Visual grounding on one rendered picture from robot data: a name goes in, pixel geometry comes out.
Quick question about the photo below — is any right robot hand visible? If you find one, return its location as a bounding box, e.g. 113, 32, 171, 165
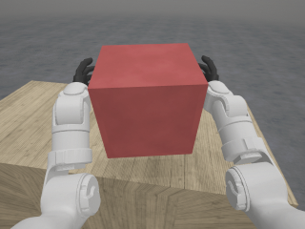
198, 55, 219, 82

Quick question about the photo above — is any carton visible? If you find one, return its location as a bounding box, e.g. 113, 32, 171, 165
88, 43, 209, 158

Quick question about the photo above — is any left robot upper arm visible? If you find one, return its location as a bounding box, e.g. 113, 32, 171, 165
11, 173, 101, 229

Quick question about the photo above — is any right robot upper arm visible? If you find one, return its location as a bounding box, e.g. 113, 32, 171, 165
225, 161, 305, 229

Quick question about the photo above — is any robot right forearm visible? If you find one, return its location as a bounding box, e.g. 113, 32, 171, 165
203, 80, 288, 199

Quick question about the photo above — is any robot left forearm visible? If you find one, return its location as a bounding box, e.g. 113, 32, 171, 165
40, 82, 92, 213

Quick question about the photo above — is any left robot hand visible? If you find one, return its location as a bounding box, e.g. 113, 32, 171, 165
72, 57, 95, 87

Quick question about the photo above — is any pedestal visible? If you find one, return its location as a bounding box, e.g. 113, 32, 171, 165
0, 80, 298, 229

